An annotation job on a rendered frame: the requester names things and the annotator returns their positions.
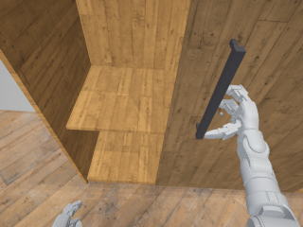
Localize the robot right hand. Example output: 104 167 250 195
204 84 259 140

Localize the robot right forearm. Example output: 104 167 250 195
237 129 301 227

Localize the robot right upper arm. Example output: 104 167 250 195
247 215 299 227

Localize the handle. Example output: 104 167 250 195
195 39 246 140

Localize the robot left hand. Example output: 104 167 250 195
52 201 82 227

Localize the wardrobe door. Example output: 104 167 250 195
155 0 303 193

